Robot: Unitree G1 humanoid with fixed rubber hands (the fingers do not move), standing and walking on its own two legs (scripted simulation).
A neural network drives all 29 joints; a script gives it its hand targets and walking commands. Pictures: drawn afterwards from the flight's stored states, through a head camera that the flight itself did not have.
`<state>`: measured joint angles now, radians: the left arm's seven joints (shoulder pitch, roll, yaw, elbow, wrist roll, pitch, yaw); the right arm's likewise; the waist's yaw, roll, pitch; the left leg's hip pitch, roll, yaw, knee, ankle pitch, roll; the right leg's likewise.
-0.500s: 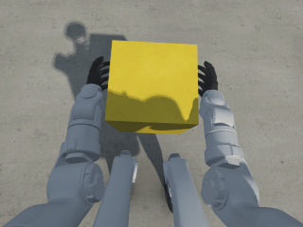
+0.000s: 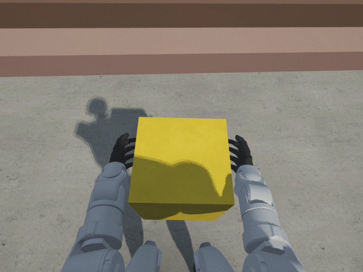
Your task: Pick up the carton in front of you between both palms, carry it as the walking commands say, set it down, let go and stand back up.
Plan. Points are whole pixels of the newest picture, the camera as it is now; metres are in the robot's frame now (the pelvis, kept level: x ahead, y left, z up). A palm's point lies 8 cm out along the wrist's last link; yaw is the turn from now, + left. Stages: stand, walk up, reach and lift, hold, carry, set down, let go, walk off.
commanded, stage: reach and lift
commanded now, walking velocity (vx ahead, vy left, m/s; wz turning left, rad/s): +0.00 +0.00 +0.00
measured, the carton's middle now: (180, 174) +0.35 +0.00 -0.10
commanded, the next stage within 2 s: hold in 1.38 s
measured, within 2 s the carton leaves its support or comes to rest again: neither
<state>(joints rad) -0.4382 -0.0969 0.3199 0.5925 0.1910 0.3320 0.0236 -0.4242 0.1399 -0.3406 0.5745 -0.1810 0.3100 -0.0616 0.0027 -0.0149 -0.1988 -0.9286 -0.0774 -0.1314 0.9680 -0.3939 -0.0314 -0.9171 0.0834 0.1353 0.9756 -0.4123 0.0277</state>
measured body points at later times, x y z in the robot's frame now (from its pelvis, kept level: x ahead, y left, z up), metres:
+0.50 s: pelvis +0.02 +0.00 +0.07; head -0.02 +0.00 +0.52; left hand +0.32 +0.15 +0.08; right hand +0.32 -0.15 +0.08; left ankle +0.03 +0.13 -0.67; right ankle +0.03 -0.13 -0.67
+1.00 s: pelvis +0.02 +0.00 +0.07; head -0.01 +0.00 +0.52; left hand +0.32 +0.15 +0.09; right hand +0.32 -0.15 +0.09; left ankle +0.03 +0.13 -0.67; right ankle +0.03 -0.13 -0.67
